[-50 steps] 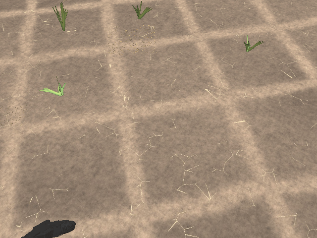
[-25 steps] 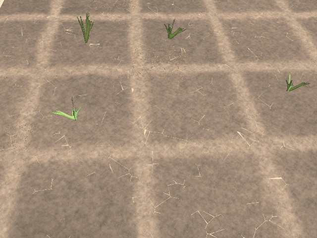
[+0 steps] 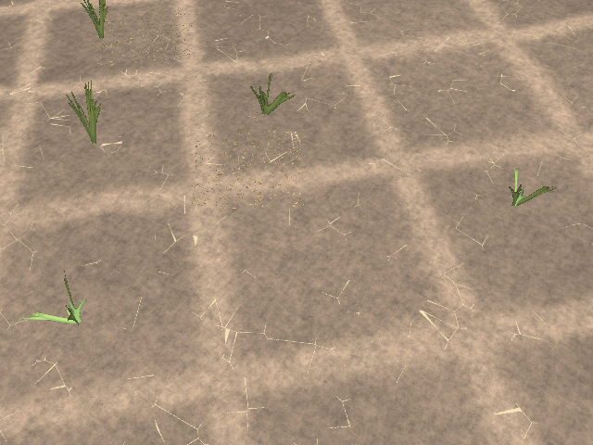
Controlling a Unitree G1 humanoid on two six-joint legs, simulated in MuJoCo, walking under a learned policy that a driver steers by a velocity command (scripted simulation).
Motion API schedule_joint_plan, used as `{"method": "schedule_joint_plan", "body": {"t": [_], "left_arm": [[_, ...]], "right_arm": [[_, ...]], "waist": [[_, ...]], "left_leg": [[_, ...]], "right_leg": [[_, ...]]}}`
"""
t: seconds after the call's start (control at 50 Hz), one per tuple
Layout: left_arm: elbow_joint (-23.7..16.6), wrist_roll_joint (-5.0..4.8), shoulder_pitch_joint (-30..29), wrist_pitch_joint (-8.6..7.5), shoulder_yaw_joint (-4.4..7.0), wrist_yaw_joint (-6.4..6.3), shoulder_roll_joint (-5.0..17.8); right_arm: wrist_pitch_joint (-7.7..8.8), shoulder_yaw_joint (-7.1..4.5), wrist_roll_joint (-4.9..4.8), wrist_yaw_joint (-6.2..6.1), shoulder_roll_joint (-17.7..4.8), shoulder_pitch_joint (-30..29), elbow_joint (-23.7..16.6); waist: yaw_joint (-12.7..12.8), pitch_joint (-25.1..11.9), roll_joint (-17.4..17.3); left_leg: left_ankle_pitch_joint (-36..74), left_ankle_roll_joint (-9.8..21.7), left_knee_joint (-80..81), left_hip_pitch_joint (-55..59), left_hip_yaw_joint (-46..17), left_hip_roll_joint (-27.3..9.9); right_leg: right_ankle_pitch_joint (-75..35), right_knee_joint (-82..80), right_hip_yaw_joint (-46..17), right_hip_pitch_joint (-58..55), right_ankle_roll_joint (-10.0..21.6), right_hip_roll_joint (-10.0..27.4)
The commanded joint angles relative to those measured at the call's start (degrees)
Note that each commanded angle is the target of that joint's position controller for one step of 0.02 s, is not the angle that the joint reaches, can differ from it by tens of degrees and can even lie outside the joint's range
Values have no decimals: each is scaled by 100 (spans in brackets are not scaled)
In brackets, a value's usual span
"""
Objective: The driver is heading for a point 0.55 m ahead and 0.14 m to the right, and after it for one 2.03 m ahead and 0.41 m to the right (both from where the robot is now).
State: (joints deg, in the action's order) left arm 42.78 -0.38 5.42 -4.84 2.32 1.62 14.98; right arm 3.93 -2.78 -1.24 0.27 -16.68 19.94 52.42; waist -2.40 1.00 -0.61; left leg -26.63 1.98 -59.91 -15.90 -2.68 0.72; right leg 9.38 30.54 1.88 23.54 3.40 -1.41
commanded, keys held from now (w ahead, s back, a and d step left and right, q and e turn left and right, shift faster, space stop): w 0.32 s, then w+e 0.44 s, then e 0.24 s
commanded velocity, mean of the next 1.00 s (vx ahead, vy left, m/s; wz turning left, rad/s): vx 0.45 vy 0.00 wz -0.27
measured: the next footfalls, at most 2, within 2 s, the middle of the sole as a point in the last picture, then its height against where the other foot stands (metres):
left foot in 0.44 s outside the picture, level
right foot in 0.96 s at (362, 374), level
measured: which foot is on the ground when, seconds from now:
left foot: up 0.00-0.42, down 0.44-0.96, up 0.98-1.00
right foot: down 0.00-0.46, up 0.48-0.94, down 0.96-1.00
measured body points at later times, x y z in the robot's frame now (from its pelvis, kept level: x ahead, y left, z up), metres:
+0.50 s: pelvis +0.26 +0.05 +0.00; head +0.30 +0.06 +0.44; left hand +0.25 +0.33 -0.14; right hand +0.47 -0.20 -0.09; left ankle +0.36 +0.15 -0.73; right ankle +0.10 -0.09 -0.68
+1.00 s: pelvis +0.50 -0.01 -0.02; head +0.55 -0.04 +0.43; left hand +0.76 +0.19 -0.10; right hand +0.48 -0.31 -0.15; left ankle +0.38 +0.16 -0.67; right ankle +0.59 -0.11 -0.73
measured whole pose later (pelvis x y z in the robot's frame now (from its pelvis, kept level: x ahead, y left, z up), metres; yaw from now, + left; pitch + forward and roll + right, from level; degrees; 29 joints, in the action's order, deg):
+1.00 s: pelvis +0.50 -0.01 -0.02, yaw -18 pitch +2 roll +2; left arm 40.0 0.2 5.4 -1.3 4.5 1.9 17.0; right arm 2.1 -3.9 0.3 -1.2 -16.8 12.0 51.0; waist -1.7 4.5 1.1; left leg -31.8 -3.6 -55.2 -10.6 6.9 -3.1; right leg 8.9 35.3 1.4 29.4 8.1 -1.3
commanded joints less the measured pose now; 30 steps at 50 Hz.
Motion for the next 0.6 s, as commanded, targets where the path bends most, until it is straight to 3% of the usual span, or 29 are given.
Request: {"method": "schedule_joint_plan", "body": {"t": [0.02, 0.04, 0.1, 0.16, 0.24, 0.32, 0.38, 0.4, 0.42, 0.44, 0.46, 0.48, 0.5, 0.52, 0.54, 0.56, 0.6], "left_arm": [[-53, 62, 764, -2, 206, -10, 730], [-54, 112, 645, -31, 174, -3, 642], [64, 52, 674, -112, 194, -6, 698], [223, 47, 903, -91, 241, -78, 870], [442, -22, 1255, -48, 255, -141, 972], [717, -60, 1676, 39, 270, -159, 1026], [836, -95, 1753, 135, 303, -196, 1102], [829, -99, 1675, 164, 321, -206, 1168], [803, -101, 1559, 185, 304, -214, 1152], [716, -37, 1518, 176, 216, -215, 943], [573, -8, 2014, 87, 36, -182, 353], [646, -64, 2133, 0, 14, -183, 342], [555, -219, 1711, -36, 194, -174, 937], [441, -257, 1347, -29, 219, -189, 964], [408, -197, 1185, 5, 232, -216, 896], [443, -155, 1256, 84, 273, -235, 812], [493, -156, 1454, 242, 252, -233, 519]], "right_arm": [[165, -175, 35, -24, -721, -499, -559], [112, -177, 57, -28, -629, -382, -531], [-12, -145, 87, -61, -400, -402, -549], [-6, -126, 128, -51, -339, -953, -724], [59, -45, 99, 28, -188, -1704, -911], [108, -8, 37, 140, -229, -2333, -1156], [183, -50, 42, 207, -395, -2351, -1252], [209, -99, 47, 203, -508, -2066, -1187], [228, -201, 63, 173, -690, -1422, -995], [239, -338, 129, 116, -1022, -430, -744], [191, -489, 212, 62, -1550, 331, -617], [128, -404, 138, 59, -1228, 503, -563], [118, -280, 111, 46, -860, 167, -597], [121, -225, 110, 32, -684, -254, -663], [147, -178, 129, 47, -515, -633, -664], [196, -137, 163, 57, -353, -888, -667], [255, -150, 200, 70, -306, -1116, -614]], "waist": [[478, -274, 337], [298, -246, 474], [166, -179, 515], [276, -26, 377], [536, 126, 380], [724, 308, 371], [555, 270, 462], [373, 116, 539], [17, -252, 511], [-393, -1019, 365], [-429, -1989, -697], [-461, -2485, -1430], [-472, -1617, -949], [-327, -974, -733], [-155, -513, -532], [43, -292, -645], [257, -111, -659]], "left_leg": [[721, -15, -603, -2521, -158, -673], [925, -44, -427, -2173, -195, -789], [1307, -187, 101, -2016, -114, -855], [2232, -297, 1036, -2301, -89, -866], [3248, -297, 2317, -1925, 108, -651], [3098, -193, 2896, -2038, 129, -528], [2472, -21, 3233, -1711, 88, -409], [2284, 47, 3321, -1231, 178, -296], [2322, 175, 3510, -263, 304, -170], [2525, 421, 3203, 1381, 12, -541], [1958, 1139, 3206, 3856, -2004, -1999], [1186, 1391, 3925, 4138, -3512, -2530], [649, 1125, 4157, 3401, -2924, -2327], [691, 940, 4345, 2596, -2207, -2149], [948, 861, 4628, 1838, -1695, -1938], [1257, 769, 4845, 1321, -1228, -1750], [1747, 762, 5158, 729, -605, -1603]], "right_leg": [[151, -1723, -2388, -2222, 1025, 1667], [-181, -1878, -2103, -1849, 989, 1532], [-712, -2220, -1561, -1451, 1061, 1408], [-1006, -2358, -1173, -1517, 999, 1331], [-1034, -2374, -681, -1519, 799, 1125], [-1052, -2151, -743, -2181, 792, 1406], [-1561, -1701, -1038, -2560, 690, 1614], [-2073, -1414, -1067, -2566, 635, 1586], [-2762, -756, -924, -2407, 510, 1360], [-2466, 473, -714, -1670, 329, 1031], [-586, 2666, -202, 628, -132, 212], [2416, 3777, -717, 1473, -199, -67], [2199, 4232, -987, 1907, -137, 264], [1718, 4177, -812, 1973, -101, 535], [1302, 3897, -743, 1813, -121, 709], [986, 3662, -791, 1512, -128, 877], [678, 3553, -763, 1116, -186, 966]]}}
Keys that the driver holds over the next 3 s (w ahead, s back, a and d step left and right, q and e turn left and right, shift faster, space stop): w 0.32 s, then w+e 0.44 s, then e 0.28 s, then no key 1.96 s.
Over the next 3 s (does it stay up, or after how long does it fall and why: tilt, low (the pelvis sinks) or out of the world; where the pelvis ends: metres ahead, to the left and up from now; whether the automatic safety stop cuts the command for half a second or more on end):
stays up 0.64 0.00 0.01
